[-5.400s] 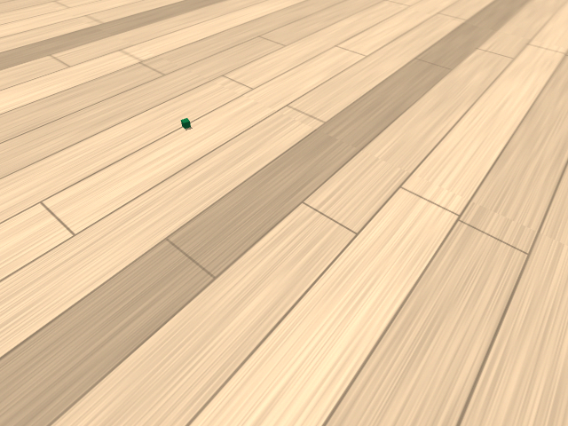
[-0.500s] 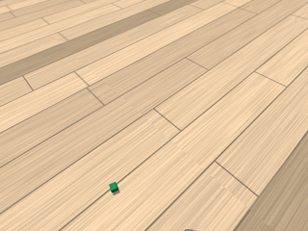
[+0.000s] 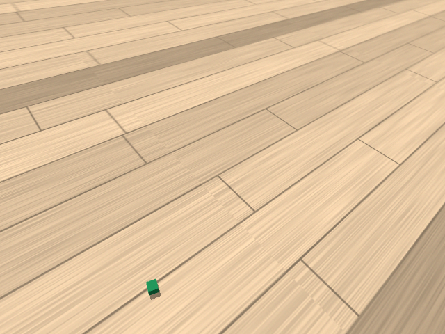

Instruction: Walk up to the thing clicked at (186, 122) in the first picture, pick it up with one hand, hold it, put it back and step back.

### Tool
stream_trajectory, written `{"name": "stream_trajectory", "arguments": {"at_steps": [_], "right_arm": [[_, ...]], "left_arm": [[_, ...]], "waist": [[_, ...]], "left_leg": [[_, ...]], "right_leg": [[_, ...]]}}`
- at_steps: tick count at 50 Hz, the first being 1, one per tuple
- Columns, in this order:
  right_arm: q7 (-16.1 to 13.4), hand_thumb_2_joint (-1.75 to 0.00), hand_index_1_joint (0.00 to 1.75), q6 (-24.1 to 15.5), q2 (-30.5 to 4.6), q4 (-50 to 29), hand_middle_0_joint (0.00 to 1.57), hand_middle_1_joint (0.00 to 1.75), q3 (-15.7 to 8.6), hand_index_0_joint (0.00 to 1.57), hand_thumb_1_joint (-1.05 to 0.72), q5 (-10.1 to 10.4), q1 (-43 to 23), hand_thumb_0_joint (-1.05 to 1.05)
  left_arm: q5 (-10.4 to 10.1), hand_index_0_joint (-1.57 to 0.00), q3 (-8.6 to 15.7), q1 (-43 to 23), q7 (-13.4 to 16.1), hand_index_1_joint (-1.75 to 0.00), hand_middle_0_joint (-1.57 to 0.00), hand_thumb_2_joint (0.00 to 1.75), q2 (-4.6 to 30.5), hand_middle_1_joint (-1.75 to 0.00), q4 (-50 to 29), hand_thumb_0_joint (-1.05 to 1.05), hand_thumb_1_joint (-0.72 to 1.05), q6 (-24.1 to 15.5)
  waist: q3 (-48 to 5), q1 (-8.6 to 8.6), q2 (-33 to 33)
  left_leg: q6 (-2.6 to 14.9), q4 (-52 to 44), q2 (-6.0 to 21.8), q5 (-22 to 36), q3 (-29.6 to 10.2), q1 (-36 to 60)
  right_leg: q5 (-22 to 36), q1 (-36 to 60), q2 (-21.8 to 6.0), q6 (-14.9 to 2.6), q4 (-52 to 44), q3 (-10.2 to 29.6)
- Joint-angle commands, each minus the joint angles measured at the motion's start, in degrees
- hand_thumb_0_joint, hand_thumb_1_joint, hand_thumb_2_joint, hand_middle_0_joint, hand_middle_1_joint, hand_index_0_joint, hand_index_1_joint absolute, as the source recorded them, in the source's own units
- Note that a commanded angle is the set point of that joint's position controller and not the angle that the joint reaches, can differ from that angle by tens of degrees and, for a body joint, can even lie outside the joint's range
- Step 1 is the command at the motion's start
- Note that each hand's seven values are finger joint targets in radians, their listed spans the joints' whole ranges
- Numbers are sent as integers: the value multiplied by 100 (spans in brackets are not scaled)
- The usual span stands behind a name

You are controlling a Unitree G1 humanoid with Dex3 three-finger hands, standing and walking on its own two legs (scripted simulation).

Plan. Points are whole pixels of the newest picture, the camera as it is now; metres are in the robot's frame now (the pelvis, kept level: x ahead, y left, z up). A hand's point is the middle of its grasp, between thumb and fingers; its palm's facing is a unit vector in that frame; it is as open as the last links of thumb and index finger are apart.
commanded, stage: walk up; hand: left
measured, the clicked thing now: (152, 287) +0.49 +0.24 -0.74
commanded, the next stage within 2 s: stand in 1.52 s
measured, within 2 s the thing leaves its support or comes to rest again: neither
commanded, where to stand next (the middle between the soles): +0.08 +0.00 m, yaw +0 degrees
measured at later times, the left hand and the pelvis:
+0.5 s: hand out of the picture +0.10 +0.25 -0.14, palm faces -0.01 -0.93 -0.36, open 7.4 cm; pelvis +0.03 -0.01 +0.02, yaw +0 degrees
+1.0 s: hand out of the picture +0.15 +0.23 -0.14, palm faces -0.06 -0.94 -0.33, open 7.4 cm; pelvis +0.05 -0.01 +0.02, yaw -2 degrees
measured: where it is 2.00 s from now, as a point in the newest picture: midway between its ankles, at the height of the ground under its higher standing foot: outside the picture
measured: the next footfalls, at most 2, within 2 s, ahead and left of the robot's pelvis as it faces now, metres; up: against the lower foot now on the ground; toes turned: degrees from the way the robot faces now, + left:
none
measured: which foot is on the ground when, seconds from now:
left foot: down 0.00-1.00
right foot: down 0.00-1.00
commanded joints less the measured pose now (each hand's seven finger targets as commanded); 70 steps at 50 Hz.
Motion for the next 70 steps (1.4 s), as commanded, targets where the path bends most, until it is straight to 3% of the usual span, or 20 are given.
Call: {"name": "stream_trajectory", "arguments": {"at_steps": [1,2,4,7,11,20,28,37,45,62,70], "right_arm": [[-104,-90,30,-141,-1244,-427,20,30,-228,20,-90,78,-373,0],[-115,-90,30,-138,-1289,-372,20,30,-238,20,-90,76,-404,0],[-127,-90,30,-135,-1385,-326,20,30,-271,20,-90,61,-640,0],[-122,-90,30,-146,-1274,-285,20,30,-213,20,-90,74,-803,0],[-128,-90,30,-156,-1245,-135,20,30,-220,20,-90,100,-783,0],[-136,-90,30,-136,-1165,96,20,30,-254,20,-90,96,-973,0],[-134,-90,30,-99,-1106,224,20,30,-246,20,-90,65,-1066,0],[-153,-90,30,-104,-1096,296,20,30,-229,20,-90,56,-971,0],[-175,-90,30,-109,-1127,335,20,30,-240,20,-90,58,-918,0],[-171,-90,30,-98,-1103,315,20,30,-241,20,-90,58,-952,0],[-158,-90,30,-94,-1111,257,20,30,-252,20,-90,48,-947,0]], "left_arm": [[82,-20,218,-213,145,-30,-20,90,1217,-30,-202,0,90,-258],[56,-20,202,-382,117,-30,-20,90,1204,-30,-194,0,90,-243],[29,-20,143,-384,74,-30,-20,90,1127,-30,-101,0,90,-223],[23,-20,108,-281,74,-30,-20,90,1075,-30,98,0,90,-265],[35,-20,100,-512,91,-30,-20,90,1144,-30,163,0,90,-314],[37,-20,88,-630,125,-30,-20,90,1037,-30,318,0,90,-281],[65,-20,123,-883,147,-30,-20,90,1050,-30,330,0,90,-245],[67,-20,152,-1013,145,-30,-20,90,1021,-30,260,0,90,-221],[59,-20,151,-1002,140,-30,-20,90,978,-30,280,0,90,-196],[64,-20,144,-1006,132,-30,-20,90,949,-30,264,0,90,-171],[82,-20,137,-921,140,-30,-20,90,950,-30,231,0,90,-187]], "waist": [[-610,17,812],[-470,-31,827],[-272,21,840],[-211,83,520],[-290,-45,192],[-697,-8,49],[-463,-27,126],[-562,-56,247],[-596,-47,203],[-376,-48,216],[-520,-49,224]], "left_leg": [[268,-1195,597,-146,-891,-31],[243,-1427,563,-822,-902,-24],[258,-1633,639,-1237,-1037,112],[298,-1455,630,-557,-909,205],[230,-1274,507,473,-630,594],[192,-1398,544,1347,-472,1248],[135,-1595,501,1055,-387,1034],[89,-1650,501,1130,-309,1081],[107,-1669,532,1298,-271,1263],[107,-1816,540,967,-268,1268],[134,-1777,555,1115,-207,1430]], "right_leg": [[357,710,-401,-258,-805,621],[-115,486,-377,-268,-792,604],[-353,228,-278,-225,-773,419],[133,334,-375,-237,-1026,506],[894,341,-565,-247,-1226,635],[1427,592,-602,-169,-1281,515],[1184,707,-595,-141,-1438,527],[1389,902,-602,-157,-1465,585],[1533,884,-543,-152,-1413,587],[1287,714,-475,-141,-1449,641],[1511,765,-491,-118,-1483,625]]}}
